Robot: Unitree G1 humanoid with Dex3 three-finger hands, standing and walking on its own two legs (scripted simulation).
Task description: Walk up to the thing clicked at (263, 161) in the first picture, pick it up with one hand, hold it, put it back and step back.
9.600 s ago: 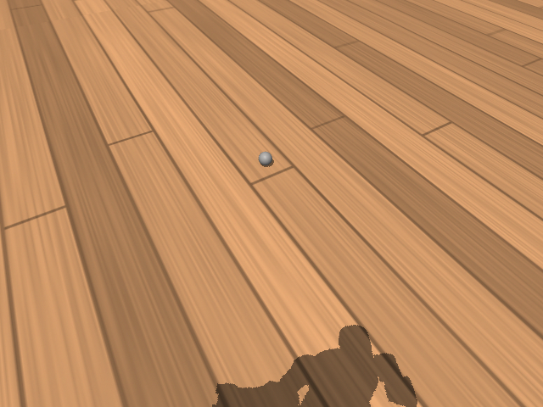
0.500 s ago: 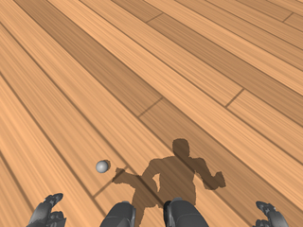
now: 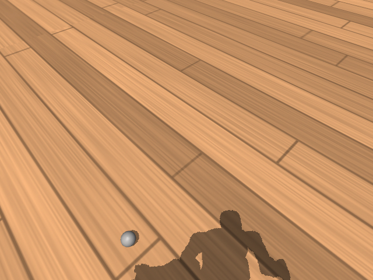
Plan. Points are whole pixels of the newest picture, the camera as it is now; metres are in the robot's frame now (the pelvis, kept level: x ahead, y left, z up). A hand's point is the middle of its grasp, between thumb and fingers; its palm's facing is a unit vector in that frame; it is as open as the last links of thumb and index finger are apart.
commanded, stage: walk up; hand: left
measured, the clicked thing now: (128, 238) +0.44 +0.30 -0.72
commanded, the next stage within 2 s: none
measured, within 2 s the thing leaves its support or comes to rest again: neither
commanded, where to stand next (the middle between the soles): +0.08 +0.01 m, yaw +0 degrees
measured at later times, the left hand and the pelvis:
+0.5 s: hand out of the picture +0.09 +0.28 -0.18, palm faces -0.07 -0.94 -0.33, open 7.4 cm; pelvis -0.03 +0.02 -0.02, yaw -3 degrees
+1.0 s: hand out of the picture +0.02 +0.33 -0.14, palm faces -0.07 -0.91 -0.40, open 7.4 cm; pelvis +0.01 +0.04 +0.00, yaw -1 degrees
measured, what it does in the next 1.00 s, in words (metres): steps on the spot: left foot, then right foot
